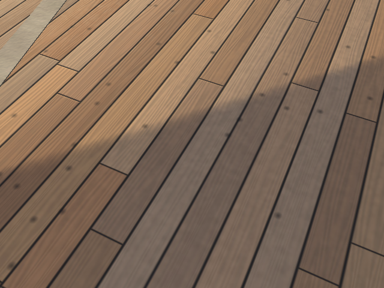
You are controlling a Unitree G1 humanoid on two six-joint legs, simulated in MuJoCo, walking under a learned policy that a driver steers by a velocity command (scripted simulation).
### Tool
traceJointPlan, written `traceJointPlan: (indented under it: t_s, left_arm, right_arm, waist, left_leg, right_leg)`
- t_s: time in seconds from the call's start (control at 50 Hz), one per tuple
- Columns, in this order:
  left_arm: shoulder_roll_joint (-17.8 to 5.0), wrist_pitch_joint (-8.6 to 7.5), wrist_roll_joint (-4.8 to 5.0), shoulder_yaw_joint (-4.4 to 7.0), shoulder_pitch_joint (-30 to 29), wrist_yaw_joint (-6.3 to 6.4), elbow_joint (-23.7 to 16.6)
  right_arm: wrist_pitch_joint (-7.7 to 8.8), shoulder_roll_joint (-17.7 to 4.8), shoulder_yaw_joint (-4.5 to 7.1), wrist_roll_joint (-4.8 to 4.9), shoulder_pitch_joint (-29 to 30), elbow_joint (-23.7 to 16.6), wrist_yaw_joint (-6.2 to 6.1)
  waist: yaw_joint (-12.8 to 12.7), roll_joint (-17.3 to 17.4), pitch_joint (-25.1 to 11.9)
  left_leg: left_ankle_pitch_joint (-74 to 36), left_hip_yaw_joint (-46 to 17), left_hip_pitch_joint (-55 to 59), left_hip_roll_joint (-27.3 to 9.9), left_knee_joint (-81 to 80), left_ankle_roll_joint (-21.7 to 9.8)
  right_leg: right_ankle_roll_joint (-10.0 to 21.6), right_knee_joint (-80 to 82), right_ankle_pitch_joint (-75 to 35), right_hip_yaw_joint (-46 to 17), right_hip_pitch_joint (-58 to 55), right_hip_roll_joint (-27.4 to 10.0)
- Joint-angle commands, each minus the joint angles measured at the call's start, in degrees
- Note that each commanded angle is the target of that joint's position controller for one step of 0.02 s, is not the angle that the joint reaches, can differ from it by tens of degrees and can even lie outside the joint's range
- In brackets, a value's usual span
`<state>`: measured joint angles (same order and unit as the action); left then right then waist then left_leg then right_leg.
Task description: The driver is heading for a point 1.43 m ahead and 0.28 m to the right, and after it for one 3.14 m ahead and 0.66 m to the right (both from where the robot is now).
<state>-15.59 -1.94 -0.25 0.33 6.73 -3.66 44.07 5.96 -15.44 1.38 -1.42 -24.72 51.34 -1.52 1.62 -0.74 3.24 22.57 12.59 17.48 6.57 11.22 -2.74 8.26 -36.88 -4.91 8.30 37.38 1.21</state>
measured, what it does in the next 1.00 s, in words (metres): walks ahead, turning right: right foot, then left foot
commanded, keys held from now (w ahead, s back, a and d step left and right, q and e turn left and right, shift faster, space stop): w+e+shift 0.50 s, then w+q+shift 0.50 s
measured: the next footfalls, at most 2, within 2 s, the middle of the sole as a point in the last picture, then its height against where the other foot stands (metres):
right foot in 0.04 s outside the picture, level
left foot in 0.46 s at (188, 222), level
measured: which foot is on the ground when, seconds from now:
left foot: down 0.00-0.04, up 0.06-0.44, down 0.46-0.84, up 0.86-1.00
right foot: up 0.00-0.02, down 0.04-0.44, up 0.46-0.84, down 0.86-1.00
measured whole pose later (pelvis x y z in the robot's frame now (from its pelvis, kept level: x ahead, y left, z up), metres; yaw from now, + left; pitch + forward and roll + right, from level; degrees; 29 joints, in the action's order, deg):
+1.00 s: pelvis +0.90 -0.24 +0.02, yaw -19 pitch +2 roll -1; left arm -14.9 -4.6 -2.7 0.9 13.7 0.0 43.0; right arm 2.0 -17.1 3.2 -0.6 -20.9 47.7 1.8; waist 2.0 2.3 -1.0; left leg 16.7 -0.8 -27.3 -2.2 72.0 -4.8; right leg 0.5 -29.6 17.1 5.3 14.2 -0.9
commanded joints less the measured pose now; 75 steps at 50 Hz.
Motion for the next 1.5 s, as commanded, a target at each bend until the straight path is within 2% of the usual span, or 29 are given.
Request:
traceJointPlan:
  t_s: [0.02,0.04,0.06,0.08,0.14,0.2,0.36,0.42,0.46,0.48,0.5,0.54,0.58,0.7,0.82,0.86,0.88,0.9,1.0,1.14,1.2,1.26,1.28,1.3,1.32,1.38,1.42,1.44,1.5]
  left_arm:
    - [-12.13,0.62,-0.26,4.92,32.08,1.25,5.75]
    - [-13.28,0.97,0.55,6.1,34.74,2.23,7.24]
    - [-14.52,1.42,-0.09,6.05,29.06,2.39,7.08]
    - [-15.73,1.5,-0.76,6.3,24.05,2.73,4.27]
    - [-9.43,0.42,-0.69,5.23,17.62,3.18,2.92]
    - [-9.84,-2.13,-0.01,4.87,16.31,3.23,2.41]
    - [-11.81,-2.31,0.73,6.69,22.66,3.15,3.36]
    - [-15.41,-2.74,0.17,7.53,17.98,3.47,1.84]
    - [-11.58,-3.95,-0.51,6.42,11.42,3.21,-0.9]
    - [-1.29,-3.67,2.18,3.7,19.05,3.45,-3.31]
    - [-6.02,-2.72,1.3,3.19,17.85,3.73,-3.91]
    - [-8.21,-2.02,-1.69,3.55,9.16,2.46,-3.12]
    - [-4.96,-1.57,-2.7,2.54,5.96,0.88,-5.08]
    - [-3.76,-1.91,-3.29,-0.61,-7.23,-0.72,-13.23]
    - [-8.91,-2.46,-2.71,1.57,3.07,1.48,-8.39]
    - [-15.46,-3.09,-5.0,4.11,20.53,3.96,-5.83]
    - [-18.51,-2.49,-5.39,4.75,21.02,4.49,-6.46]
    - [-14.57,-2.08,-3.59,4.49,16.05,4.6,-6.28]
    - [-4.42,-4.43,-1.3,2.49,10.59,3.76,-2.21]
    - [-5.88,-6.14,-0.86,2.93,9.66,4.08,1.23]
    - [-11.28,-5.17,-0.95,4.08,13.1,4.9,1.58]
    - [-15.05,-2.19,-2.0,5.27,8.81,5.35,-0.75]
    - [-10.27,-2.36,-2.03,4.48,8.14,4.31,-0.67]
    - [-5.67,-3.37,-1.6,2.54,15.63,3.66,-7.72]
    - [-8.94,-4.84,-1.72,2.38,10.11,3.95,-9.2]
    - [-7.54,-4.22,-2.44,1.34,8.77,4.56,-7.86]
    - [-7.14,-1.21,-2.85,1.28,12.47,4.28,-5.92]
    - [-9.28,-3.14,1.31,2.98,9.4,4.81,-6.68]
    - [-1.92,-5.11,0.52,0.79,1.52,4.4,-8.66]
  right_arm:
    - [-1.75,-14.2,3.57,-1.47,12.44,-7.05,-1.88]
    - [-1.78,-10.58,2.86,-1.58,15.42,-7.06,-0.62]
    - [-0.17,0.08,-0.14,-2.27,14.49,-11.55,0.43]
    - [1.25,-0.95,-1.2,-0.45,9.74,-16.14,1.22]
    - [1.67,-6.45,-1.13,-2.63,15.13,-15.45,1.59]
    - [-2.01,-5.27,-2.16,-3.35,17.36,-16.98,2.01]
    - [-1.4,-3.55,-3.18,-0.4,33.76,-23.92,2.56]
    - [-0.84,-9.26,-0.62,0.12,20.82,-20.68,1.07]
    - [-0.51,-15.96,2.77,-0.96,-5.25,-15.04,-1.19]
    - [-0.51,-19.33,3.5,-3.86,-3.9,-15.0,-1.05]
    - [-1.27,-17.25,4.23,-2.57,1.79,-15.62,-0.53]
    - [-1.29,-7.47,2.26,-1.75,7.56,-14.08,0.45]
    - [-0.55,-4.96,1.45,-1.8,3.32,-9.48,0.95]
    - [0.68,-7.11,2.24,0.7,3.05,-6.1,1.84]
    - [0.37,-14.16,4.0,1.54,-1.59,-4.12,3.01]
    - [0.4,-8.1,2.6,1.42,-1.63,-5.53,2.77]
    - [-0.2,-2.38,1.45,3.42,-6.51,-8.03,2.39]
    - [-1.06,-6.69,2.19,2.28,-1.36,-8.42,2.06]
    - [-4.91,-2.81,2.03,0.13,5.37,-8.59,4.08]
    - [-5.39,-1.86,0.42,0.01,21.89,-16.46,7.23]
    - [-5.18,-4.46,1.0,0.22,19.04,-15.3,7.03]
    - [-5.25,-11.54,4.53,0.06,-8.57,-7.2,4.7]
    - [-6.27,-15.04,6.47,1.71,-5.68,-6.95,3.22]
    - [-7.04,-23.2,7.33,-0.6,1.33,-10.45,3.05]
    - [-7.11,-21.48,7.66,-0.13,0.2,-12.66,2.56]
    - [-4.64,-13.69,5.26,0.54,6.23,-10.63,0.94]
    - [-2.98,-9.47,3.4,1.27,8.31,-10.55,1.51]
    - [-1.06,-6.05,2.8,3.05,13.49,-12.67,1.88]
    - [-0.52,-7.66,2.84,2.86,11.53,-9.58,0.08]
  waist:
    - [-20.33,6.82,-12.74]
    - [-20.74,-1.66,-9.38]
    - [-10.43,-14.9,-5.67]
    - [-6.39,-14.54,-15.63]
    - [-1.24,7.63,0.07]
    - [1.09,6.17,3.82]
    - [-8.5,-2.82,-0.22]
    - [-1.2,-3.17,-9.85]
    - [11.55,1.66,-22.75]
    - [3.91,19.73,-29.1]
    - [3.01,19.52,-27.78]
    - [2.57,5.27,-10.75]
    - [0.75,4.88,-5.32]
    - [-2.96,5.09,2.05]
    - [-8.24,2.15,-6.75]
    - [-14.85,-5.63,-18.84]
    - [-10.44,-14.58,-26.13]
    - [-9.11,-9.38,-18.31]
    - [-1.41,-5.65,-0.67]
    - [0.64,-1.65,4.22]
    - [2.97,-3.25,-0.55]
    - [16.11,-2.79,-14.53]
    - [13.1,8.85,-11.04]
    - [2.06,19.58,-17.87]
    - [6.67,8.28,-21.52]
    - [-2.68,-5.17,-2.15]
    - [-5.66,-6.01,-2.18]
    - [-4.82,-4.84,-2.78]
    - [-1.86,-1.0,-4.24]
  left_leg:
    - [-87.39,-1.19,-18.86,-16.53,44.09,2.45]
    - [-38.56,-0.93,-31.34,-7.22,69.11,1.45]
    - [7.11,-7.67,-57.65,-0.01,87.77,2.8]
    - [6.77,-18.33,-68.51,-1.05,89.39,2.82]
    - [-3.52,-18.99,-62.57,-9.12,70.24,2.39]
    - [-4.76,-15.54,-53.2,-12.52,55.61,5.54]
    - [-28.25,-11.94,-46.72,-7.26,21.67,4.47]
    - [-20.63,-13.62,-25.96,-4.0,17.98,2.77]
    - [1.38,-23.87,0.77,-16.52,20.6,0.47]
    - [12.97,-53.3,13.33,-34.68,12.15,-4.36]
    - [25.15,-65.31,8.25,-34.1,5.0,-7.03]
    - [12.58,-45.42,-10.17,-25.26,3.76,-6.34]
    - [-0.19,-36.14,-19.32,-20.66,2.67,-6.31]
    - [-13.1,-25.91,-32.78,-15.73,-6.05,-7.94]
    - [-48.57,-19.54,-31.53,-14.21,12.98,-5.08]
    - [-17.36,-17.16,-47.71,-7.71,48.61,-3.49]
    - [5.4,-17.3,-58.17,-4.39,66.04,-3.29]
    - [-1.01,-17.25,-63.89,-7.21,69.41,-3.77]
    - [-6.83,-16.54,-61.27,-13.86,61.73,-1.61]
    - [-25.64,-6.95,-54.03,-11.56,37.41,-4.35]
    - [-23.62,-0.81,-42.83,-4.23,32.65,-7.1]
    - [-13.39,-6.18,-11.14,-0.06,29.17,-11.24]
    - [-9.13,-15.35,-4.0,-3.97,24.79,-12.84]
    - [-9.43,-49.89,8.43,-19.19,16.28,-24.26]
    - [-5.13,-60.6,8.66,-22.29,6.57,-26.23]
    - [-39.57,-41.45,-20.89,-17.7,7.29,-19.01]
    - [-56.12,-31.0,-32.65,-15.13,6.29,-15.9]
    - [-53.03,-30.27,-33.74,-14.6,5.95,-15.0]
    - [-55.59,-17.36,-35.51,-7.1,6.2,-8.59]
  right_leg:
    - [5.48,0.06,11.06,-2.99,-38.43,4.12]
    - [7.99,2.9,13.83,-8.15,-44.3,1.35]
    - [12.72,-3.29,1.31,-25.01,-51.88,-4.77]
    - [21.35,14.17,23.4,-51.22,-58.67,-13.86]
    - [13.3,25.98,29.04,-46.61,-33.05,-11.0]
    - [11.27,28.84,20.0,-34.81,-16.23,-3.63]
    - [4.3,23.24,-14.13,-30.99,-30.2,-1.3]
    - [0.4,7.03,-29.9,-31.47,-32.12,-1.18]
    - [-0.55,-23.77,-10.11,-27.06,-19.26,2.55]
    - [-2.07,-41.1,36.89,-20.25,-1.48,8.27]
    - [-1.16,-45.85,30.54,-16.74,5.74,3.9]
    - [-1.65,-40.16,20.01,-14.68,4.76,-0.81]
    - [-2.33,-36.13,21.56,-16.02,2.42,-1.63]
    - [-6.32,-9.58,12.99,-10.32,-1.44,-5.18]
    - [-5.14,3.52,12.63,-5.71,-35.08,1.85]
    - [-3.24,6.5,35.09,-24.26,-57.56,-16.34]
    - [0.58,18.4,50.18,-51.83,-61.05,-30.23]
    - [1.58,22.8,52.99,-53.15,-54.06,-26.92]
    - [-1.2,25.89,17.79,-19.86,-33.01,-18.47]
    - [-4.92,32.62,-7.23,5.43,-29.22,-12.05]
    - [-6.06,21.53,-45.01,7.49,-37.07,-13.11]
    - [-5.71,-19.7,-46.21,5.07,-29.42,-14.6]
    - [-7.72,-43.8,9.65,4.38,-14.35,-3.17]
    - [-10.61,-62.53,34.65,-3.61,8.06,2.37]
    - [-9.99,-62.23,29.93,-13.03,13.05,0.36]
    - [-10.74,-44.97,27.03,-12.23,3.82,-6.91]
    - [-11.44,-35.35,27.71,-10.43,-6.88,-8.55]
    - [-11.88,-31.98,25.5,-11.74,-5.67,-8.66]
    - [-10.67,-10.75,8.06,-6.34,-9.88,-5.83]
Over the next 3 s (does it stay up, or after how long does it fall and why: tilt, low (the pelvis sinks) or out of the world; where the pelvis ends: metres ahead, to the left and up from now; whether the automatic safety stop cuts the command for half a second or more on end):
stays up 1.67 -0.28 0.02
